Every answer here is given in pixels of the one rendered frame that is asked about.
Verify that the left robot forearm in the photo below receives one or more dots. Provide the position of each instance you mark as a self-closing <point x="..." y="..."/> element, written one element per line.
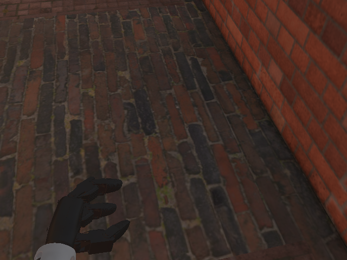
<point x="55" y="251"/>

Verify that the robot left hand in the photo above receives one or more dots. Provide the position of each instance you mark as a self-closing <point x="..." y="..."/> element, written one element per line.
<point x="75" y="211"/>

